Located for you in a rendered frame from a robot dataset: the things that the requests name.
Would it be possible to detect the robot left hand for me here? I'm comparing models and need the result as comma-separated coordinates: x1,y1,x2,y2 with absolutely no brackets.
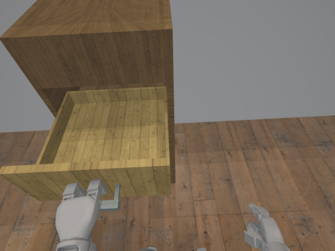
55,179,107,251

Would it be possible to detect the robot left forearm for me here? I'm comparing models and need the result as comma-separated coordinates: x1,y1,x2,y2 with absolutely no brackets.
56,238,90,251

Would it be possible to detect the handle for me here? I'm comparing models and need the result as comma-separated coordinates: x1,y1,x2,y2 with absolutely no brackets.
98,184,121,212

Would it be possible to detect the robot right hand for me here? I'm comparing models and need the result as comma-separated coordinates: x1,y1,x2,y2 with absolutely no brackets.
244,203,284,251

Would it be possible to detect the cabinet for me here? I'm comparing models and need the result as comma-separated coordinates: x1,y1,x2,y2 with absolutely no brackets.
0,0,175,184

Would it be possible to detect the drawer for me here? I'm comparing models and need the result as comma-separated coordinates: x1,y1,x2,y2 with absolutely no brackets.
0,86,171,201

